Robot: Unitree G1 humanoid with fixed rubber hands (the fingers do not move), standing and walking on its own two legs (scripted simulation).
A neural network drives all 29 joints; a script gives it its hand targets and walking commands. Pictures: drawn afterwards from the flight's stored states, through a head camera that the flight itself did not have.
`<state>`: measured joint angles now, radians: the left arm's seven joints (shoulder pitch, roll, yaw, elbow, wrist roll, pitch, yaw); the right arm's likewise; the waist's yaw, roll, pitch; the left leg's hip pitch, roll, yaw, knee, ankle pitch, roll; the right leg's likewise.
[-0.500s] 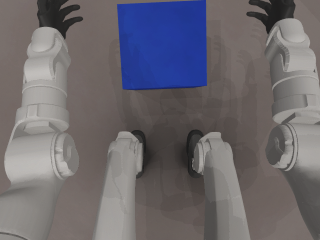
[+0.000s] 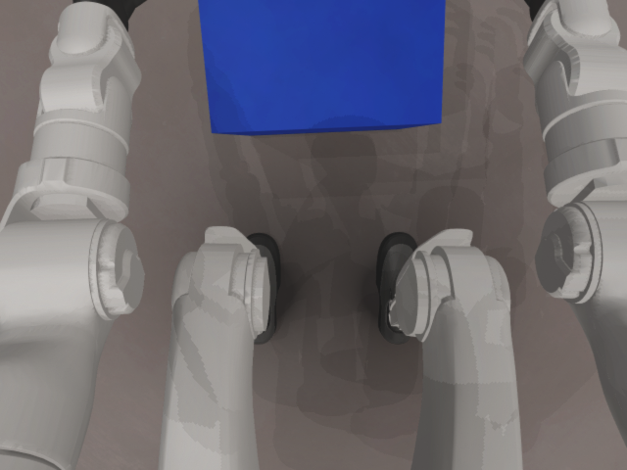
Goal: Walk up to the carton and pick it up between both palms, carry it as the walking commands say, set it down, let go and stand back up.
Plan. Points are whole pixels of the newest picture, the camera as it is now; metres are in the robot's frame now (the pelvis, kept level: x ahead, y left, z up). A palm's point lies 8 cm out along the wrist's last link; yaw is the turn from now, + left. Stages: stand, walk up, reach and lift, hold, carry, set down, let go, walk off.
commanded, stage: reach and lift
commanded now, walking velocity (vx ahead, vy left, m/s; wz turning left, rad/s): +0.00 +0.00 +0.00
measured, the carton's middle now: (321, 38) +0.54 +0.01 -0.30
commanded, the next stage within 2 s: none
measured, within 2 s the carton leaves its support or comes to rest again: leaves its support in 1.96 s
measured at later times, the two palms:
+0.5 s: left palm (146, 29) +0.53 +0.21 -0.23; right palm (511, 14) +0.55 -0.20 -0.23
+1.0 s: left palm (169, 27) +0.53 +0.18 -0.23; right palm (488, 17) +0.54 -0.18 -0.23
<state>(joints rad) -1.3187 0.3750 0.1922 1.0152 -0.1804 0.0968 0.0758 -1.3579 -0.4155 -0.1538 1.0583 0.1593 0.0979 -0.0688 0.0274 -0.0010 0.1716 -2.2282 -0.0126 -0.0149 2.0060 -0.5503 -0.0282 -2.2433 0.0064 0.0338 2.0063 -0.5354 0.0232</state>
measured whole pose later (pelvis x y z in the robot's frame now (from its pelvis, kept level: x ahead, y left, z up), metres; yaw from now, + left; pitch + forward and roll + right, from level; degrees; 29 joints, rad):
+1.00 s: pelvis -0.01 +0.00 -0.05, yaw +0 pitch +37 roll +1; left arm -1.48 0.36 0.09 1.18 -0.25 0.03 0.12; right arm -1.51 -0.39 -0.04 1.20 0.24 0.03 -0.10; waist 0.02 0.00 0.38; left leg -2.28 -0.02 -0.02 2.20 -0.56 -0.04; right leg -2.30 0.01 0.04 2.20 -0.55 0.02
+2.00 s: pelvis +0.00 +0.00 -0.06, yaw +0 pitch +37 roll +1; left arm -1.41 0.31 0.17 1.02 -0.17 0.16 0.12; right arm -1.44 -0.34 -0.10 1.04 0.17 0.17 -0.11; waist 0.02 0.01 0.33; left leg -2.30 -0.02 -0.02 2.22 -0.57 -0.03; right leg -2.31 0.01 0.03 2.22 -0.56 0.03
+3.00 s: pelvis -0.01 +0.00 +0.02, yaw +0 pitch +48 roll +1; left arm -1.19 0.13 0.46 0.70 0.12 0.37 0.03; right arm -1.22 -0.15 -0.38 0.74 -0.14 0.38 -0.04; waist 0.01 -0.01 -0.07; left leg -2.23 -0.01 -0.02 1.89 -0.50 -0.03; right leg -2.25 0.01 0.03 1.89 -0.48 0.02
